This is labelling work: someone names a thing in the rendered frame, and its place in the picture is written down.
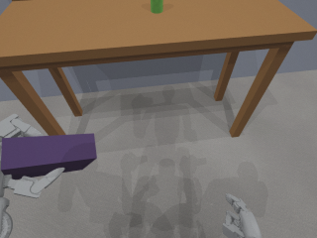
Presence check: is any left robot forearm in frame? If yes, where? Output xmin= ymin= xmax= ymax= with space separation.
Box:
xmin=0 ymin=197 xmax=13 ymax=238

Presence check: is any sponge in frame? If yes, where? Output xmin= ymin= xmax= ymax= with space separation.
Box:
xmin=1 ymin=133 xmax=97 ymax=180

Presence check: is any table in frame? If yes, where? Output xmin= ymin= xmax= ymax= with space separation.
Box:
xmin=0 ymin=0 xmax=317 ymax=138

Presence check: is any robot left hand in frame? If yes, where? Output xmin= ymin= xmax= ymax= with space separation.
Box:
xmin=0 ymin=114 xmax=65 ymax=199

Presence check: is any robot right hand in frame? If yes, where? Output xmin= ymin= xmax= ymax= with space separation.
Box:
xmin=223 ymin=193 xmax=263 ymax=238

